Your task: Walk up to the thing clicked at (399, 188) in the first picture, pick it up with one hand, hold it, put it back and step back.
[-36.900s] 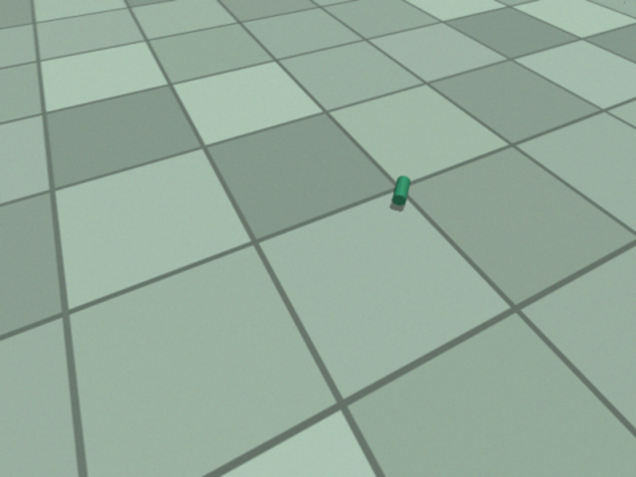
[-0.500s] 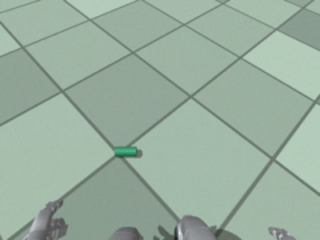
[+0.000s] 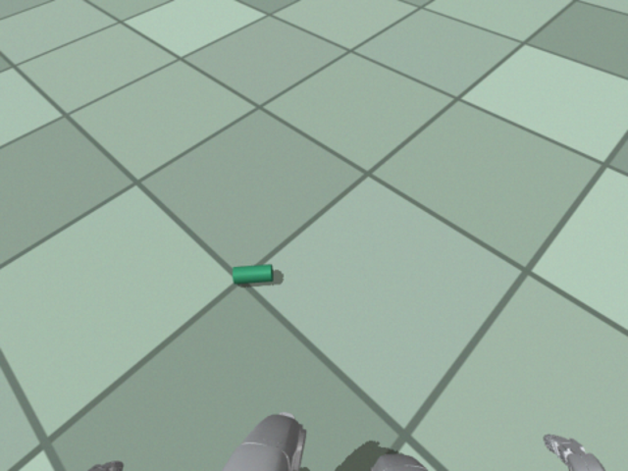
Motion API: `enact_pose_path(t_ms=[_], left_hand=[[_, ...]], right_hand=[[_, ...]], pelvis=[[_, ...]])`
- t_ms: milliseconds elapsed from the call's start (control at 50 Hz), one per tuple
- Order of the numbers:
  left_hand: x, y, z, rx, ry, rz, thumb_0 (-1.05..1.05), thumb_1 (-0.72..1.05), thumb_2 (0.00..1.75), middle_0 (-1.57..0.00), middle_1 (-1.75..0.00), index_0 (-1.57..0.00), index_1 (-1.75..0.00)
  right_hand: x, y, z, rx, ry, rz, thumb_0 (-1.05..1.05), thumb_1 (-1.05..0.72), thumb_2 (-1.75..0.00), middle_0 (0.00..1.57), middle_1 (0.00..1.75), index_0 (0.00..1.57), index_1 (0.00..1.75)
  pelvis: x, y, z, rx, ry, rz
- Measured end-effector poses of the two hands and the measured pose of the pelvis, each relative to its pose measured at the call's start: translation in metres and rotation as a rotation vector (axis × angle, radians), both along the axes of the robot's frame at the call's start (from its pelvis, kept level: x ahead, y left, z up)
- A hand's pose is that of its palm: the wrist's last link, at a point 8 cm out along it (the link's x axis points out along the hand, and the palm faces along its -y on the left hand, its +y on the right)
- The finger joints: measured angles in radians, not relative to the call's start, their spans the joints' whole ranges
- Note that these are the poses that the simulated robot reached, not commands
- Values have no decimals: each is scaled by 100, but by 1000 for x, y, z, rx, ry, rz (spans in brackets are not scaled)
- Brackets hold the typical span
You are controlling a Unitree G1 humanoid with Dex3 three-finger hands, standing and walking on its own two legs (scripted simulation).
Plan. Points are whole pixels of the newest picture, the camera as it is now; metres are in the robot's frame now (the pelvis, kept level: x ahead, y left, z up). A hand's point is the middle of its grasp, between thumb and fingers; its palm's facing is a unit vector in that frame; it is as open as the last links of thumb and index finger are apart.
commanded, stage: step back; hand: left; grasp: from above
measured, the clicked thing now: (253, 274) +0.77 +0.28 -0.73
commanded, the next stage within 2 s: stand in 1.72 s
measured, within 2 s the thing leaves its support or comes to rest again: neither
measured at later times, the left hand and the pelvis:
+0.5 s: hand out of the picture -0.09 +0.25 -0.16, palm faces -0.01 -0.93 -0.37, open 7.4 cm; pelvis -0.18 -0.02 +0.00, yaw -1 degrees
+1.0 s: hand out of the picture -0.23 +0.24 -0.14, palm faces +0.09 -0.92 -0.38, open 7.4 cm; pelvis -0.27 -0.04 +0.00, yaw +5 degrees
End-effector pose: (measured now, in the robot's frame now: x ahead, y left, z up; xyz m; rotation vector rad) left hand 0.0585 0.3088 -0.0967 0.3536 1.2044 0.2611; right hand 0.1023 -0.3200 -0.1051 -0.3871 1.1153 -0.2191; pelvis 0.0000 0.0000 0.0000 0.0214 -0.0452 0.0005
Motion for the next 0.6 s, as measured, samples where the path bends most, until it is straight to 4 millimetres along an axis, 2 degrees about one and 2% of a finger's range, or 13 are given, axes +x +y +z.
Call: enact_pose_path(t_ms=[100,180,300,460,540,600], left_hand=[[-14,5,1,16,-69,-4,1,90,90,-21,-30,-21,-30],[-22,15,-12,3,-138,-2,1,90,90,-20,-30,-21,-30],[-57,9,-13,-37,-127,15,1,91,90,-20,-30,-20,-30],[-137,-6,-18,-37,-31,-19,1,91,90,-20,-30,-20,-30],[-185,-18,-21,-21,13,-27,1,91,90,-20,-30,-20,-30],[-228,-30,-18,-8,51,-8,1,91,90,-20,-30,-20,-30]], right_hand=[[-50,5,-5,-6,81,23,1,-90,-90,20,30,20,30],[-85,15,-9,-20,117,48,1,-90,-90,20,30,20,30],[-122,22,10,-20,90,59,1,-90,-90,21,30,20,30],[-145,1,24,-43,-47,60,1,-90,-90,21,30,21,30],[-167,-22,15,-37,-83,58,1,-90,-90,21,30,20,30],[-194,-38,6,-30,-73,30,1,-90,-90,21,30,20,30]], pelvis=[[-32,1,-2,-9,8,45],[-64,5,-11,1,-4,79],[-107,3,0,-34,-10,66],[-167,-13,1,-42,7,2],[-200,-29,-8,-30,16,-31],[-222,-39,-10,-40,7,-20]])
